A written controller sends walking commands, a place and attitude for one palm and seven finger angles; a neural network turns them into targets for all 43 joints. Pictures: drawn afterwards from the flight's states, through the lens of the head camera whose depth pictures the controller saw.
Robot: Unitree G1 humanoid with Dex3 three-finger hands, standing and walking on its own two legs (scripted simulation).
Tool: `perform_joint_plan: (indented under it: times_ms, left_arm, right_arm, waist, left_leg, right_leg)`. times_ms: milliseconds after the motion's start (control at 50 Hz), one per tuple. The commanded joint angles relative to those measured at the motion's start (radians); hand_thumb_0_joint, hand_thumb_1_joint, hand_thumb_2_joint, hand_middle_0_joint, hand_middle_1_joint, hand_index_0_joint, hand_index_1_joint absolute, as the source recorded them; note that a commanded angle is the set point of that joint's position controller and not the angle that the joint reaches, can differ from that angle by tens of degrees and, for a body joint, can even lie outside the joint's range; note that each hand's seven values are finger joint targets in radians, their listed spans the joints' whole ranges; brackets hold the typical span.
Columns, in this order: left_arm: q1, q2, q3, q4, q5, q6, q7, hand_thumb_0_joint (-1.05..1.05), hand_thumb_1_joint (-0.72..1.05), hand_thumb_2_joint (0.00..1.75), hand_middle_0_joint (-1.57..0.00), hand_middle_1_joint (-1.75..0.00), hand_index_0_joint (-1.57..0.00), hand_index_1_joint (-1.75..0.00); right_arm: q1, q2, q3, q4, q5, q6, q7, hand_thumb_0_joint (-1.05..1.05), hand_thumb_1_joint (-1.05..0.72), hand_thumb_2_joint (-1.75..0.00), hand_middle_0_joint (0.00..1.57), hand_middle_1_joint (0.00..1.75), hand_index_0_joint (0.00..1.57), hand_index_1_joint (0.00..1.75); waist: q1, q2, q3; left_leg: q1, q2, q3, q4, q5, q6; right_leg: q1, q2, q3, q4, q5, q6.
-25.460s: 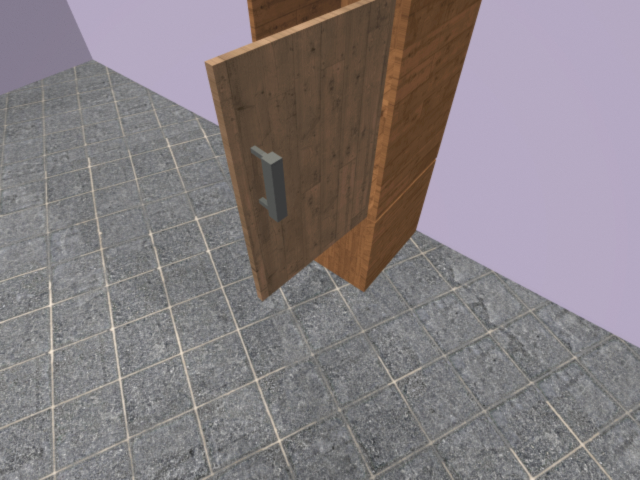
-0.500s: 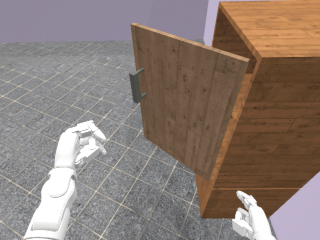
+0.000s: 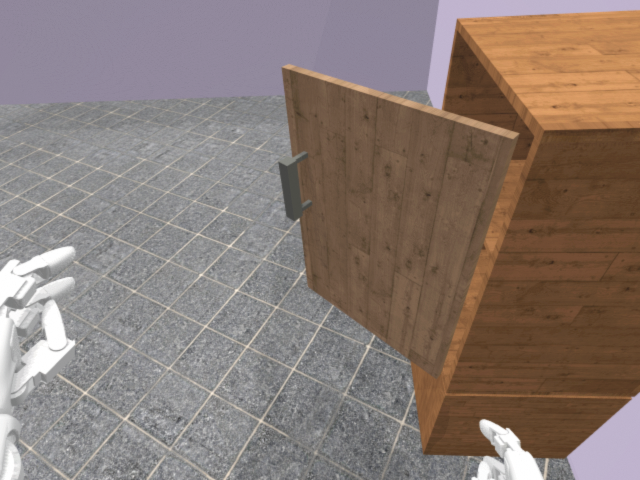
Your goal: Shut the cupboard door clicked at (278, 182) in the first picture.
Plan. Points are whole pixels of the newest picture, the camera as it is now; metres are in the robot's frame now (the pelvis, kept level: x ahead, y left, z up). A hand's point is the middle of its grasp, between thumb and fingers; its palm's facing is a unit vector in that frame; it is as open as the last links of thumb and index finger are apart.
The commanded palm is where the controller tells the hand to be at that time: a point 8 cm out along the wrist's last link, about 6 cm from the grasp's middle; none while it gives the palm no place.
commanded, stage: draw the hand back to the body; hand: left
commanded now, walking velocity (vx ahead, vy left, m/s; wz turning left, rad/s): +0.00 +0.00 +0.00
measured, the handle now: (298, 185) +0.65 +0.13 +0.02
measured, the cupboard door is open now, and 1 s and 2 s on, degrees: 49 49 49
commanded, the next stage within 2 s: step back with the hand held close in 0.36 s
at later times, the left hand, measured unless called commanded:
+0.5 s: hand (75, 348) +0.18 +0.26 +0.16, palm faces +0.46 -0.78 -0.42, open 7.4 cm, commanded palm +0.13 +0.29 +0.17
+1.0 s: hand (40, 369) +0.16 +0.28 +0.16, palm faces +0.38 -0.77 -0.52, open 7.4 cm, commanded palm +0.10 +0.31 +0.17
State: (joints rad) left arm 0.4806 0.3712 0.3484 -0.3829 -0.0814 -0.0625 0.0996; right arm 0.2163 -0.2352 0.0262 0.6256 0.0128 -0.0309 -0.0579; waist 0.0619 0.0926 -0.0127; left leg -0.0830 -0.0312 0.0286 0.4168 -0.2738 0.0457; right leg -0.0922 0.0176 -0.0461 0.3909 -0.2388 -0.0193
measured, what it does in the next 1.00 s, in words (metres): shifts its weight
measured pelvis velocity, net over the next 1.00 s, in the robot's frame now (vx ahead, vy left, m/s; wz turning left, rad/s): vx -0.05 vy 0.02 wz -0.04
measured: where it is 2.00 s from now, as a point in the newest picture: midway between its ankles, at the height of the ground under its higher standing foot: outside the picture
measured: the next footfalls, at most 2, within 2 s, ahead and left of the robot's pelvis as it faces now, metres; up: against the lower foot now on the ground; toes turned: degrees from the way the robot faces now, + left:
right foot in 1.78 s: -0.19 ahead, -0.13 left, +0.00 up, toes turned +11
left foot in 1.94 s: -0.08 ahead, +0.10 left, +0.00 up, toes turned +9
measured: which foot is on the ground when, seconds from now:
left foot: down 0.00-1.00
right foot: down 0.00-1.00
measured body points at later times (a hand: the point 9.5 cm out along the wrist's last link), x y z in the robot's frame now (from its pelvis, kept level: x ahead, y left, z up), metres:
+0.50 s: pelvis -0.01 -0.01 +0.00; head -0.03 -0.04 +0.45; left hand +0.15 +0.30 +0.19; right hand +0.18 -0.22 -0.09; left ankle -0.03 +0.08 -0.74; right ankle -0.01 -0.11 -0.74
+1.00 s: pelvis -0.05 +0.02 -0.01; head -0.04 +0.01 +0.44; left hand +0.13 +0.32 +0.19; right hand +0.13 -0.24 -0.08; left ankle -0.03 +0.08 -0.74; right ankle -0.01 -0.11 -0.74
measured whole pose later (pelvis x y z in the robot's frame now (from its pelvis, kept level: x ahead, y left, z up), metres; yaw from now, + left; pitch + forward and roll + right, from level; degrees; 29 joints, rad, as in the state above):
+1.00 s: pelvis -0.05 +0.02 -0.01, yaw -2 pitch +1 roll -1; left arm 0.56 0.46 0.45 -0.48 -0.07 -0.16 0.13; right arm 0.18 -0.24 -0.01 0.53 0.02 0.03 -0.08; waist 0.00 0.02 -0.02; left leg -0.32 -0.04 0.08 0.58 -0.28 0.08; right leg -0.35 0.01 0.00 0.56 -0.23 0.01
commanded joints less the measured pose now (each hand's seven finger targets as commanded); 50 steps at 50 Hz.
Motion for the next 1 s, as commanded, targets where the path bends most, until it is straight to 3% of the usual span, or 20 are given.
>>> perform_joint_plan:
  times_ms: [0, 60, 160, 220, 300, 360, 380, 440, 460, 480, 500, 540, 620, 700, 720, 780, 860, 940, 980]
  left_arm:
    - [-0.072, 0.150, 0.104, -0.174, 0.002, -0.073, 0.011, 0.00, 0.90, 0.90, -0.20, -0.30, -0.20, -0.30]
    - [-0.140, 0.135, 0.070, -0.166, 0.013, -0.077, 0.016, 0.00, 0.90, 0.90, -0.20, -0.30, -0.20, -0.30]
    - [-0.161, 0.176, 0.097, -0.206, 0.016, -0.090, 0.031, 0.00, 0.90, 0.90, -0.20, -0.30, -0.20, -0.30]
    - [-0.133, 0.205, 0.129, -0.226, 0.016, -0.094, 0.038, 0.00, 0.90, 0.90, -0.20, -0.30, -0.20, -0.30]
    - [-0.119, 0.182, 0.120, -0.229, 0.018, -0.093, 0.035, 0.00, 0.90, 0.90, -0.20, -0.30, -0.20, -0.30]
    - [-0.102, 0.169, 0.115, -0.201, 0.016, -0.091, 0.028, 0.00, 0.90, 0.90, -0.20, -0.30, -0.20, -0.30]
    - [-0.086, 0.164, 0.116, -0.167, 0.011, -0.087, 0.025, 0.00, 0.90, 0.90, -0.20, -0.30, -0.20, -0.30]
    - [-0.084, 0.152, 0.107, -0.150, 0.005, -0.084, 0.015, 0.00, 0.90, 0.90, -0.20, -0.30, -0.20, -0.30]
    - [-0.088, 0.153, 0.107, -0.153, 0.007, -0.085, 0.014, 0.00, 0.90, 0.90, -0.20, -0.30, -0.20, -0.30]
    - [-0.188, 0.267, 0.215, -0.207, 0.012, -0.127, 0.024, 0.00, 0.90, 0.90, -0.20, -0.30, -0.20, -0.30]
    - [-0.091, 0.202, 0.163, -0.139, 0.011, -0.134, 0.021, 0.00, 0.90, 0.90, -0.20, -0.30, -0.20, -0.30]
    - [-0.064, 0.190, 0.140, -0.156, 0.020, -0.147, 0.022, 0.00, 0.90, 0.90, -0.20, -0.30, -0.20, -0.30]
    - [-0.031, 0.224, 0.161, -0.236, 0.020, -0.165, 0.038, 0.00, 0.90, 0.90, -0.20, -0.30, -0.20, -0.30]
    - [0.033, 0.265, 0.214, -0.308, 0.014, -0.164, 0.050, 0.00, 0.90, 0.90, -0.20, -0.30, -0.20, -0.30]
    - [0.046, 0.290, 0.241, -0.316, 0.014, -0.160, 0.051, 0.00, 0.90, 0.90, -0.20, -0.30, -0.20, -0.30]
    - [0.087, 0.272, 0.242, -0.300, 0.008, -0.152, 0.050, 0.00, 0.90, 0.90, -0.20, -0.30, -0.20, -0.30]
    - [0.110, 0.250, 0.232, -0.263, 0.008, -0.147, 0.048, 0.00, 0.90, 0.90, -0.20, -0.30, -0.20, -0.30]
    - [0.089, 0.234, 0.214, -0.242, 0.017, -0.151, 0.051, 0.00, 0.90, 0.90, -0.20, -0.30, -0.20, -0.30]
    - [0.057, 0.233, 0.208, -0.250, 0.025, -0.159, 0.056, 0.00, 0.90, 0.90, -0.20, -0.30, -0.20, -0.30]
  right_arm:
    - [-0.150, -0.093, -0.046, -0.165, 0.006, -0.067, -0.008, 0.00, -0.90, -0.90, 0.20, 0.30, 0.20, 0.30]
    - [-0.142, -0.108, -0.051, -0.154, 0.005, -0.079, -0.011, 0.00, -0.90, -0.90, 0.20, 0.30, 0.20, 0.30]
    - [-0.150, -0.102, -0.049, -0.156, 0.000, -0.099, -0.023, 0.00, -0.90, -0.90, 0.20, 0.30, 0.20, 0.30]
    - [-0.152, -0.099, -0.044, -0.149, -0.002, -0.109, -0.025, 0.00, -0.90, -0.90, 0.20, 0.30, 0.20, 0.30]
    - [-0.155, -0.088, -0.037, -0.149, -0.002, -0.113, -0.020, 0.00, -0.90, -0.90, 0.20, 0.30, 0.20, 0.30]
    - [-0.150, -0.090, -0.040, -0.149, -0.002, -0.111, -0.015, 0.00, -0.90, -0.90, 0.20, 0.30, 0.20, 0.30]
    - [-0.150, -0.089, -0.040, -0.148, -0.002, -0.107, -0.016, 0.00, -0.90, -0.90, 0.20, 0.30, 0.20, 0.30]
    - [-0.149, -0.094, -0.046, -0.156, 0.001, -0.097, -0.014, 0.00, -0.90, -0.90, 0.20, 0.30, 0.20, 0.30]
    - [-0.149, -0.095, -0.048, -0.155, 0.001, -0.095, -0.015, 0.00, -0.90, -0.90, 0.20, 0.30, 0.20, 0.30]
    - [-0.142, -0.133, -0.065, -0.187, 0.011, -0.077, -0.012, 0.00, -0.90, -0.90, 0.20, 0.30, 0.20, 0.30]
    - [-0.131, -0.120, -0.064, -0.167, 0.005, -0.067, -0.015, 0.00, -0.90, -0.90, 0.20, 0.30, 0.20, 0.30]
    - [-0.135, -0.114, -0.065, -0.167, 0.002, -0.053, -0.010, 0.00, -0.90, -0.90, 0.20, 0.30, 0.20, 0.30]
    - [-0.130, -0.123, -0.078, -0.179, 0.006, -0.034, -0.016, 0.00, -0.90, -0.90, 0.20, 0.30, 0.20, 0.30]
    - [-0.126, -0.129, -0.084, -0.220, 0.010, -0.004, -0.030, 0.00, -0.90, -0.90, 0.20, 0.30, 0.20, 0.30]
    - [-0.132, -0.132, -0.085, -0.223, 0.008, 0.000, -0.032, 0.00, -0.90, -0.90, 0.20, 0.30, 0.20, 0.30]
    - [-0.112, -0.127, -0.090, -0.239, 0.011, 0.020, -0.032, 0.00, -0.90, -0.90, 0.20, 0.30, 0.20, 0.30]
    - [-0.110, -0.136, -0.092, -0.244, 0.008, 0.028, -0.031, 0.00, -0.90, -0.90, 0.20, 0.30, 0.20, 0.30]
    - [-0.112, -0.140, -0.088, -0.244, 0.009, 0.023, -0.035, 0.00, -0.90, -0.90, 0.20, 0.30, 0.20, 0.30]
    - [-0.103, -0.143, -0.085, -0.246, 0.011, 0.018, -0.035, 0.00, -0.90, -0.90, 0.20, 0.30, 0.20, 0.30]
  waist:
    - [-0.008, -0.057, -0.009]
    - [-0.022, -0.026, 0.029]
    - [-0.005, -0.050, -0.050]
    - [0.005, 0.012, -0.070]
    - [0.003, 0.045, -0.027]
    - [0.000, 0.015, 0.004]
    - [0.001, -0.022, 0.018]
    - [-0.002, -0.081, 0.017]
    - [-0.003, -0.075, 0.008]
    - [-0.037, -0.065, 0.013]
    - [-0.045, -0.097, -0.010]
    - [-0.048, -0.114, -0.043]
    - [-0.054, -0.062, -0.147]
    - [-0.052, -0.022, -0.231]
    - [-0.046, -0.012, -0.244]
    - [-0.052, -0.048, -0.238]
    - [-0.056, -0.030, -0.180]
    - [-0.059, -0.052, -0.112]
    - [-0.064, -0.073, -0.092]
  left_leg:
    - [-0.050, 0.055, -0.032, -0.066, 0.271, -0.032]
    - [-0.055, 0.055, -0.042, -0.082, 0.189, -0.028]
    - [-0.039, 0.044, -0.044, -0.080, 0.156, -0.016]
    - [-0.045, 0.041, -0.039, -0.075, 0.174, -0.021]
    - [-0.056, 0.042, -0.039, -0.077, 0.215, -0.032]
    - [-0.059, 0.050, -0.039, -0.082, 0.221, -0.034]
    - [-0.065, 0.050, -0.036, -0.083, 0.212, -0.031]
    - [-0.062, 0.054, -0.032, -0.084, 0.197, -0.023]
    - [-0.056, 0.053, -0.029, -0.081, 0.197, -0.021]
    - [-0.133, 0.073, -0.053, -0.020, 0.101, 0.004]
    - [-0.118, 0.066, -0.060, 0.024, 0.088, 0.005]
    - [-0.123, 0.064, -0.060, 0.071, 0.102, -0.002]
    - [-0.115, 0.080, -0.065, 0.077, 0.217, -0.010]
    - [-0.117, 0.124, -0.089, 0.065, 0.545, -0.018]
    - [-0.123, 0.132, -0.096, 0.070, 0.609, -0.021]
    - [-0.145, 0.153, -0.098, 0.080, 0.673, -0.025]
    - [-0.249, 0.178, -0.122, 0.030, 0.486, -0.007]
    - [-0.426, 0.172, -0.138, -0.014, 0.131, 0.025]
    - [-0.505, 0.159, -0.149, -0.023, -0.067, 0.036]
  right_leg:
    - [-0.006, -0.024, 0.015, -0.046, 0.176, 0.004]
    - [-0.041, -0.026, 0.019, -0.057, 0.097, 0.002]
    - [0.001, -0.029, 0.025, -0.057, 0.074, 0.001]
    - [0.032, -0.031, 0.033, -0.061, 0.096, -0.003]
    - [0.024, -0.025, 0.026, -0.052, 0.134, -0.007]
    - [0.009, -0.023, 0.022, -0.056, 0.132, -0.006]
    - [0.000, -0.022, 0.022, -0.059, 0.127, -0.003]
    - [-0.005, -0.025, 0.029, -0.068, 0.111, 0.001]
    - [-0.007, -0.024, 0.029, -0.067, 0.111, 0.002]
    - [-0.073, -0.086, 0.157, -0.108, 0.124, -0.006]
    - [-0.102, -0.130, 0.184, -0.121, 0.118, -0.021]
    - [-0.109, -0.177, 0.211, -0.109, 0.167, -0.041]
    - [-0.070, -0.187, 0.178, -0.005, 0.336, -0.047]
    - [-0.008, -0.119, 0.114, 0.147, 0.535, -0.010]
    - [-0.001, -0.111, 0.105, 0.168, 0.547, -0.005]
    - [-0.017, -0.101, 0.106, 0.202, 0.511, -0.002]
    - [-0.038, -0.081, 0.114, 0.210, 0.346, 0.008]
    - [0.003, -0.081, 0.144, 0.195, 0.287, 0.013]
    - [0.010, -0.086, 0.167, 0.178, 0.190, 0.010]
